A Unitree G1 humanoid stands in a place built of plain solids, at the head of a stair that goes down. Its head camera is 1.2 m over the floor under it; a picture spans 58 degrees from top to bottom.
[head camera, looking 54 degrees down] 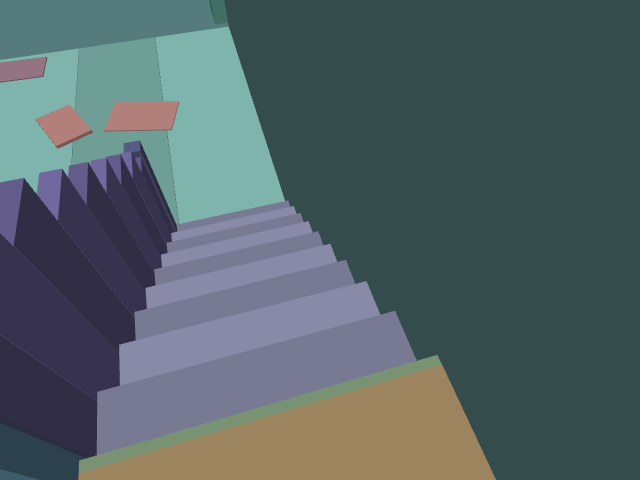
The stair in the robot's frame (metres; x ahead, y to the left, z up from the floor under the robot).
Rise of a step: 0.20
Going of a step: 0.25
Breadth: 1.02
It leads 16 degrees to the left of straight ahead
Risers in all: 10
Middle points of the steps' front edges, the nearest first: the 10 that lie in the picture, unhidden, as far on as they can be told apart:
0.32 0.15 0.00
0.56 0.22 -0.20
0.80 0.29 -0.39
1.04 0.36 -0.59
1.28 0.43 -0.79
1.52 0.50 -0.99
1.76 0.57 -1.19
2.00 0.64 -1.38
2.24 0.71 -1.58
2.47 0.78 -1.78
